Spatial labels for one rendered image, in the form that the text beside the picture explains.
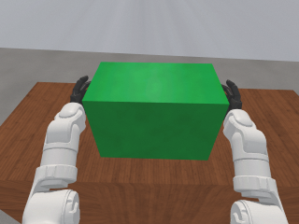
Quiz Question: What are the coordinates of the robot left hand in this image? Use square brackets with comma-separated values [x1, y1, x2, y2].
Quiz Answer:
[70, 76, 91, 114]

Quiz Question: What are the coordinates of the robot left forearm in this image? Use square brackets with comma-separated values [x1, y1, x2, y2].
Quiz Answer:
[21, 103, 86, 224]

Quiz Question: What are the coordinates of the left robot upper arm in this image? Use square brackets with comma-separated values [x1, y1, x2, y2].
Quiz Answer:
[23, 189, 80, 224]

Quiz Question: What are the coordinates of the robot right forearm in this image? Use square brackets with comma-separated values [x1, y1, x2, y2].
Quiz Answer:
[223, 109, 289, 224]

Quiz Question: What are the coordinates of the right robot upper arm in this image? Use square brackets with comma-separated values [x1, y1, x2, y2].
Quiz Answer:
[230, 200, 288, 224]

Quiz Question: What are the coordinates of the carton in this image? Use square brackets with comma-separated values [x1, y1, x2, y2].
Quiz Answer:
[81, 62, 230, 161]

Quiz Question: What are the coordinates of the pedestal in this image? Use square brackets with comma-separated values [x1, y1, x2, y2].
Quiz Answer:
[0, 82, 299, 224]

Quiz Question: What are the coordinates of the robot right hand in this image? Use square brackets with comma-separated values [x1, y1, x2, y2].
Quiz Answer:
[221, 79, 243, 120]

